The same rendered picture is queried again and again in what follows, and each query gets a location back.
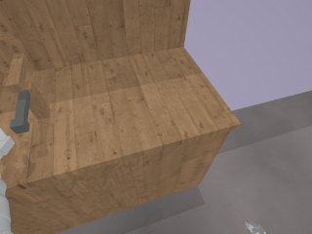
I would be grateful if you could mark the robot left forearm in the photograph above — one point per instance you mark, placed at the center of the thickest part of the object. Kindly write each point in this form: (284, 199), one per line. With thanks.
(5, 216)

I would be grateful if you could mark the tap lever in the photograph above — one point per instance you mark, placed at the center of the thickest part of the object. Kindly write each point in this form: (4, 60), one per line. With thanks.
(20, 124)

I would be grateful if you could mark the robot left hand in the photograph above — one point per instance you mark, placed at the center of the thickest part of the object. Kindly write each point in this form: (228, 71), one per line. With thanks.
(6, 143)

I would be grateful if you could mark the robot right hand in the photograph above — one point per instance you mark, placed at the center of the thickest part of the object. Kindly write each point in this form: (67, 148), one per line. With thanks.
(254, 228)

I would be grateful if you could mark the counter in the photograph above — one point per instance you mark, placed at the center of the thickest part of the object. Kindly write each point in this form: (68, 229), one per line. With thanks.
(119, 115)

